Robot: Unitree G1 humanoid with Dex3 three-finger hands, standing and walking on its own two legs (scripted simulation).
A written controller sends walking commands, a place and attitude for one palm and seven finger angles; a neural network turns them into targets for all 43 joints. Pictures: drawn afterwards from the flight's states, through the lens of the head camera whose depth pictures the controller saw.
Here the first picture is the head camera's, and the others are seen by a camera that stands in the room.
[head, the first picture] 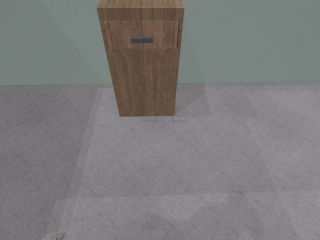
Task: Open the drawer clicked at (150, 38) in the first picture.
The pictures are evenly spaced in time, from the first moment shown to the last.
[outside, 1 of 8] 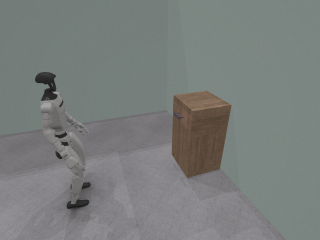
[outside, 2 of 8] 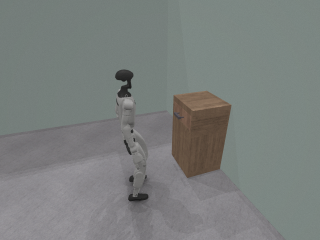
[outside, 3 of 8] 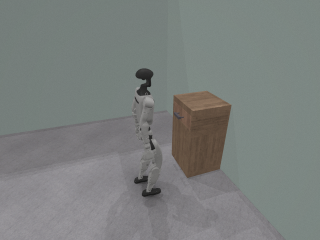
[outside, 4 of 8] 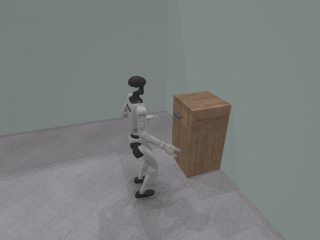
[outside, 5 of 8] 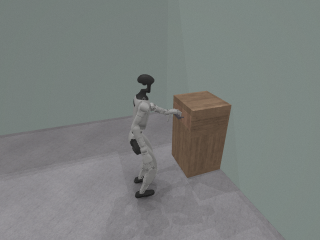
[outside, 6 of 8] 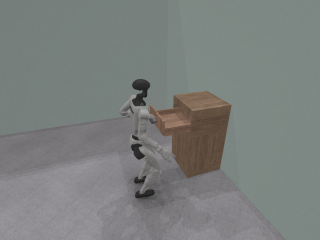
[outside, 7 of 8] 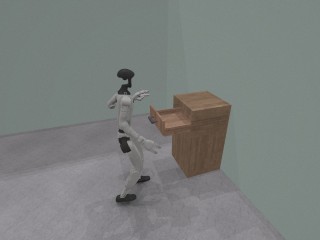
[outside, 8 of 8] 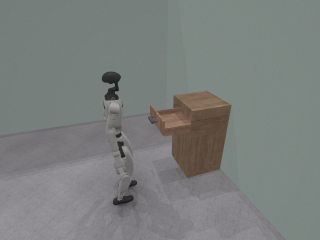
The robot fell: no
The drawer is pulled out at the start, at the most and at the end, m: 0.00 0.30 0.30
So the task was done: yes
